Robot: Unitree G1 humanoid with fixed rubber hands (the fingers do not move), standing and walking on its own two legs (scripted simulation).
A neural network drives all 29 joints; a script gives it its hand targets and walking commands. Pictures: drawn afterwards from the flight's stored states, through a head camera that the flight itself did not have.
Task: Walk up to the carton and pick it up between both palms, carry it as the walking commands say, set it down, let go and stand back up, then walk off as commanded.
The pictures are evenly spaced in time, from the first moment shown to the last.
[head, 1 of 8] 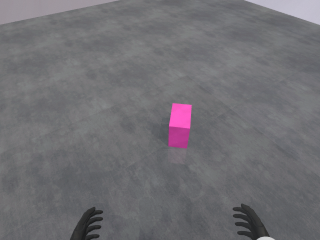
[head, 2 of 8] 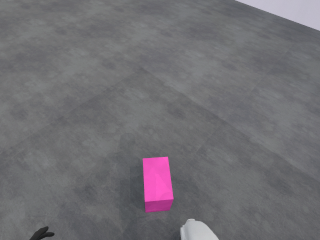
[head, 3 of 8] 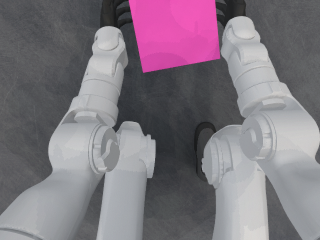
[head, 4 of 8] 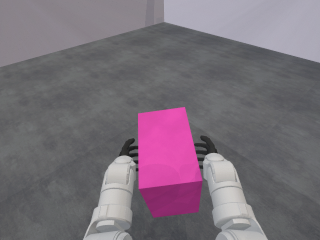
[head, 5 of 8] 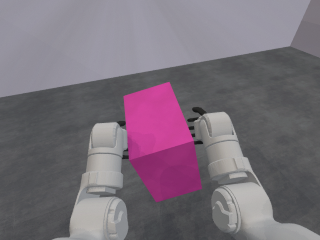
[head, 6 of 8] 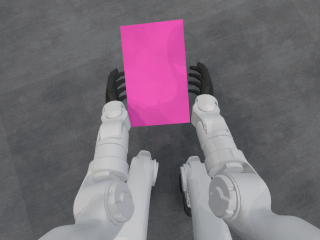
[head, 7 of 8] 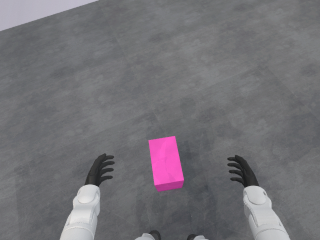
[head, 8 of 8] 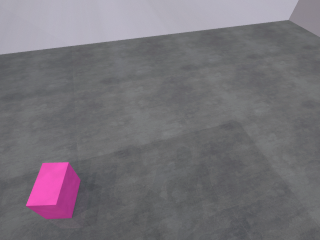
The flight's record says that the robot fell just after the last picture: no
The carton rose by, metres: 0.73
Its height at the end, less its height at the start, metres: +0.00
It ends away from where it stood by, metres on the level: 0.98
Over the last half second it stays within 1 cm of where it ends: yes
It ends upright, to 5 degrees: yes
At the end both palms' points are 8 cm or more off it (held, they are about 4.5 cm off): yes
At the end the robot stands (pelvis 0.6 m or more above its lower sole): yes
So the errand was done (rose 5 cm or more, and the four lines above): yes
